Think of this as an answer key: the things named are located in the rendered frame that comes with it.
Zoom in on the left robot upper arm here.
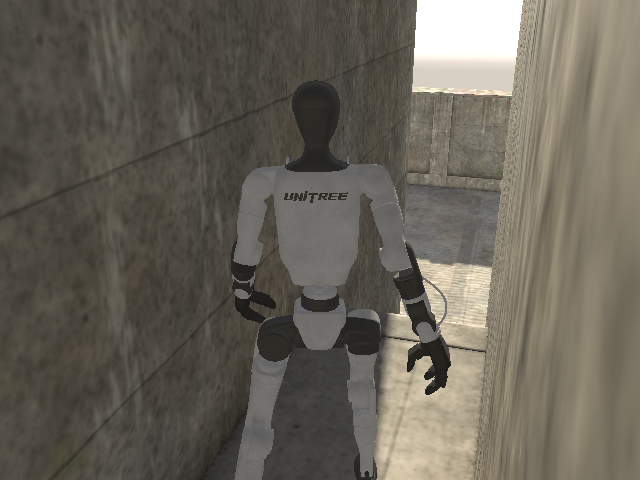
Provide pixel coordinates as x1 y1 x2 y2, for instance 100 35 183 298
233 166 279 266

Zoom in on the right robot forearm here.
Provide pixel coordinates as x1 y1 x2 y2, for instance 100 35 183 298
393 240 441 343

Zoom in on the right robot foot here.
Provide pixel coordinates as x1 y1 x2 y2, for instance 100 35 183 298
354 453 377 480

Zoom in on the right robot hand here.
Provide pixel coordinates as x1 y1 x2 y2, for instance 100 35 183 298
407 334 451 395

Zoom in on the left robot hand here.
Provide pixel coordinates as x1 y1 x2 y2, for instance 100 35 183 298
235 287 276 323

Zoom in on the right robot upper arm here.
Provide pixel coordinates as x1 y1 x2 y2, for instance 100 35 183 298
356 164 412 272

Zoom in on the robot right shin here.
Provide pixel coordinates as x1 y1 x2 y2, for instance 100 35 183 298
352 377 377 477

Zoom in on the left robot forearm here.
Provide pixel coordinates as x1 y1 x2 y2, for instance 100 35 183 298
231 238 256 299

